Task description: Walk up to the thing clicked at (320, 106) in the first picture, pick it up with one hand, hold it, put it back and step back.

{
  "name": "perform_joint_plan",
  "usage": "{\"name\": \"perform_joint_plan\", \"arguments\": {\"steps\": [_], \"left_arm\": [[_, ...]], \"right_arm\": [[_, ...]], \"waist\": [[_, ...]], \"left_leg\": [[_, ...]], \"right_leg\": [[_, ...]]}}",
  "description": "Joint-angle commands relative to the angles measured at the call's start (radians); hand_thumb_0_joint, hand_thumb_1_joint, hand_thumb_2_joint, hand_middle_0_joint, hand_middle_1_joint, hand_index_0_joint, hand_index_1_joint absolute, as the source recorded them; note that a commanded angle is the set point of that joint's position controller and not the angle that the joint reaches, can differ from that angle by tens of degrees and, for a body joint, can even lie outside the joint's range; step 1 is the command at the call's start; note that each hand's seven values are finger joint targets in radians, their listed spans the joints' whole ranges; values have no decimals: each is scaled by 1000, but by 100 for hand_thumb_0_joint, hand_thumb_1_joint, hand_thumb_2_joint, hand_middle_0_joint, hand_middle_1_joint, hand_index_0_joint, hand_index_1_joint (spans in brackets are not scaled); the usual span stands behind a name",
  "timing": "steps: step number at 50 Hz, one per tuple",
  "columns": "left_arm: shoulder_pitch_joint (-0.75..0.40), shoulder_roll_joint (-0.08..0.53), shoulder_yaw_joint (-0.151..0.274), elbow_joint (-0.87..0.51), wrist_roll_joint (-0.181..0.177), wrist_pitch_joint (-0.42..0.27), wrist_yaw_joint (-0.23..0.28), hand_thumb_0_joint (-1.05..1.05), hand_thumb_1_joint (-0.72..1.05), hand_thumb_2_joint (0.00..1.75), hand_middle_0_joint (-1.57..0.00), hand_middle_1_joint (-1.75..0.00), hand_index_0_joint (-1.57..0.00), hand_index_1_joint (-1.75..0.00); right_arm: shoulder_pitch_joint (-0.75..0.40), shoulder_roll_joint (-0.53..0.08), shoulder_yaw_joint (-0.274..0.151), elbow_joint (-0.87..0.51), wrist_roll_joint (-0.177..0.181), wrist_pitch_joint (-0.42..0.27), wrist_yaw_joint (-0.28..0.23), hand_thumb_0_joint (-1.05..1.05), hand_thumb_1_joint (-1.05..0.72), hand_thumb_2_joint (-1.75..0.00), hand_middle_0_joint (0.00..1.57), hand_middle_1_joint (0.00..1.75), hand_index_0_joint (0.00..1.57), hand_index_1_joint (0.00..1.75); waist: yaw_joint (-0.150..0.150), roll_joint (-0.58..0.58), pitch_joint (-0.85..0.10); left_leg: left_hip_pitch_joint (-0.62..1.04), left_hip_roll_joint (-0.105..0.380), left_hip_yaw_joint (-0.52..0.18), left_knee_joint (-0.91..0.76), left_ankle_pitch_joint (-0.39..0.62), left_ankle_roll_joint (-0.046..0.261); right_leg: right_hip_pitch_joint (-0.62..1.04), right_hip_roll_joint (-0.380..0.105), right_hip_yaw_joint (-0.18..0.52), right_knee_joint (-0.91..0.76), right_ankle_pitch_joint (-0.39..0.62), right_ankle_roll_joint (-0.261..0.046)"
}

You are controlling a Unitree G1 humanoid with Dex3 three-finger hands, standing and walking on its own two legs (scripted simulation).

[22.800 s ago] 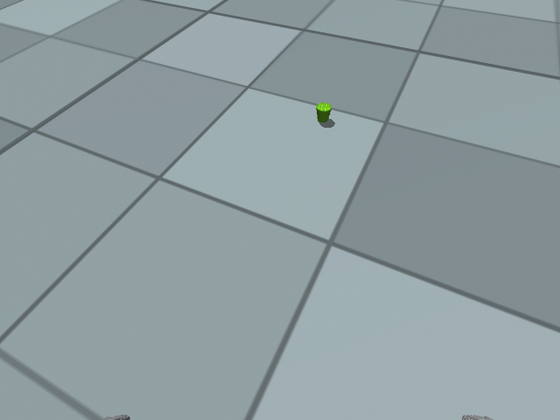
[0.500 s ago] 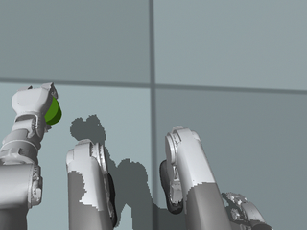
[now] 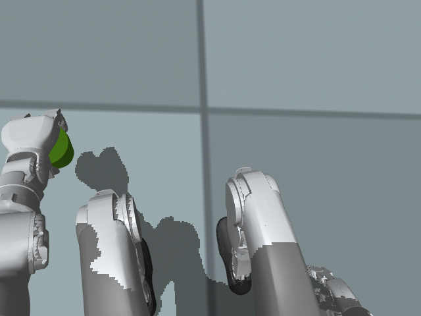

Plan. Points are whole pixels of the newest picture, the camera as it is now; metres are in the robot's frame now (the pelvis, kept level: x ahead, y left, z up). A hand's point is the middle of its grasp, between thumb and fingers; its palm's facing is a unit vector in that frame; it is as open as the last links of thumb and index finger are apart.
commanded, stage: lower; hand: left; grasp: from above
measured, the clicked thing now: (52, 150) +0.44 +0.28 -0.21
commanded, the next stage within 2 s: rest in 0.20 s
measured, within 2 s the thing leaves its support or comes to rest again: rests again in 0.64 s
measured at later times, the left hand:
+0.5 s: hand (59, 155) +0.43 +0.28 -0.24, palm faces -0.48 -0.08 -0.87, open 10.9 cm
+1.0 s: hand (64, 154) +0.44 +0.28 -0.26, palm faces -0.46 -0.11 -0.88, open 10.8 cm
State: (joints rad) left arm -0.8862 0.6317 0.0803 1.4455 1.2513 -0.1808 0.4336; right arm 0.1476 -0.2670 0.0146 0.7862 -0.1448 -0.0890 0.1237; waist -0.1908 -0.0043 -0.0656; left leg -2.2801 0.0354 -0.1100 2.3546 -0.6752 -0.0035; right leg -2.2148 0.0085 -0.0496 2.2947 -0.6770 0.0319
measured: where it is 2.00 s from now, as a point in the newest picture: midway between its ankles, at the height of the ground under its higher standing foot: (190, 279)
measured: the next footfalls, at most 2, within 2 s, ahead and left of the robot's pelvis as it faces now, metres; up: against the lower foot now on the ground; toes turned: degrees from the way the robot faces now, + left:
none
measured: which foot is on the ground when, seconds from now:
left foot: down 0.00-1.00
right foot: down 0.00-1.00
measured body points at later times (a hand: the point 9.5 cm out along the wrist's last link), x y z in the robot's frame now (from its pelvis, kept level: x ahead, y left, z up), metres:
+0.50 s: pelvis +0.01 +0.00 -0.03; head +0.25 +0.06 +0.34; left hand +0.45 +0.28 -0.19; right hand +0.06 -0.27 -0.14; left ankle +0.08 +0.13 -0.31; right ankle +0.10 -0.13 -0.31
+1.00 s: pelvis +0.01 +0.00 -0.05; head +0.26 +0.07 +0.32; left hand +0.46 +0.28 -0.21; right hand +0.06 -0.27 -0.15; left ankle +0.08 +0.13 -0.31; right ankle +0.10 -0.13 -0.31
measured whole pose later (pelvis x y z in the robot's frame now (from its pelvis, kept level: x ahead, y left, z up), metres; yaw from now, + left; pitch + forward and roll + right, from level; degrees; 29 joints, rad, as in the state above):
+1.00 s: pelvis +0.01 +0.00 -0.05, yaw -4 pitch +29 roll -9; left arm -0.93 0.78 0.17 1.68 1.31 -0.25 0.62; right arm 0.08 -0.30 0.12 0.79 -0.26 -0.17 0.23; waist -0.26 -0.05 0.05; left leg -2.37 0.03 -0.20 2.56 -0.72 -0.02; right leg -2.29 0.04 -0.11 2.45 -0.69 0.04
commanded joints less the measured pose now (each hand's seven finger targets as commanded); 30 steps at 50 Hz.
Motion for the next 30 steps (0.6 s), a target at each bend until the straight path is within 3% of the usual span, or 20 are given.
{"name": "perform_joint_plan", "arguments": {"steps": [1,3,9,13,15,18,21,22,23,26,28,29,30], "left_arm": [[-326,267,32,-95,-6,-16,64,0,34,118,-70,-121,-73,-118],[-342,266,30,-103,6,-26,71,0,34,116,-69,-121,-73,-117],[-324,318,74,-139,16,-37,109,0,34,112,-69,-119,-73,-114],[-309,311,79,-160,14,-28,130,0,33,110,-68,-118,-72,-113],[-329,307,71,-113,25,-21,135,0,34,108,-67,-117,-73,-112],[-316,327,85,-90,15,-20,142,0,30,113,-65,-117,-69,-112],[-303,324,92,-71,17,-19,147,0,32,115,-66,-118,-71,-113],[-302,302,73,-54,13,-21,147,0,34,113,-66,-119,-71,-113],[-331,293,54,-27,16,-24,145,0,33,111,-65,-119,-71,-113],[-289,343,96,-24,17,-35,156,0,33,114,-66,-119,-71,-114],[-318,378,119,-48,32,-45,166,0,36,115,-66,-120,-72,-114],[-298,334,88,4,29,-43,167,0,35,114,-67,-119,-73,-114],[-335,339,84,3,32,-51,170,0,36,112,-67,-119,-73,-113]], "right_arm": [[194,-226,-62,-10,-5,-12,-7,0,-91,-90,20,30,20,30],[193,-231,-57,-11,-11,-13,-5,0,-91,-90,20,30,20,30],[186,-240,-55,-13,-26,-18,5,0,-91,-90,20,30,20,30],[173,-241,-58,-12,-29,-15,9,0,-91,-90,20,30,20,30],[176,-243,-51,-2,-38,-18,17,0,-91,-90,20,30,20,30],[174,-250,-44,-1,-38,-21,23,0,-90,-89,20,30,20,30],[174,-257,-36,0,-47,-25,26,0,-90,-89,20,30,20,30],[162,-250,-32,3,-48,-27,30,0,-90,-89,20,30,20,30],[160,-248,-27,4,-53,-34,36,0,-90,-89,20,30,20,30],[166,-258,-19,3,-56,-35,41,0,-90,-89,20,30,20,30],[162,-270,-16,-8,-69,-41,48,0,-90,-89,20,30,20,30],[157,-264,-11,4,-67,-43,52,0,-90,-90,20,30,20,30],[154,-263,-6,4,-76,-48,58,0,-90,-90,20,30,20,30]], "waist": [[-16,231,-630],[-27,236,-648],[-20,271,-687],[-12,319,-704],[-41,292,-664],[-28,277,-656],[-42,276,-641],[-42,282,-635],[-66,271,-612],[-44,271,-641],[-60,278,-642],[-63,276,-608],[-83,295,-591]], "left_leg": [[466,-28,85,-212,140,28],[475,-28,78,-204,137,26],[470,-26,81,-170,162,24],[496,-21,77,-163,181,18],[470,-21,73,-145,173,21],[434,-21,68,-137,157,26],[437,-21,66,-120,168,26],[436,-21,64,-119,164,24],[418,-18,60,-105,145,25],[418,-20,54,-102,171,24],[432,-17,52,-85,204,23],[421,-19,51,-83,176,22],[406,-18,51,-77,165,23]], "right_leg": [[293,31,-91,-219,177,-67],[285,35,-100,-208,174,-68],[307,36,-100,-180,206,-62],[284,38,-106,-153,224,-67],[263,40,-116,-141,223,-65],[272,43,-112,-145,208,-63],[272,43,-122,-133,222,-59],[261,46,-121,-127,220,-62],[251,48,-125,-126,209,-60],[286,52,-129,-114,226,-59],[290,53,-140,-97,263,-56],[257,52,-141,-94,236,-60],[260,55,-142,-97,232,-57]]}}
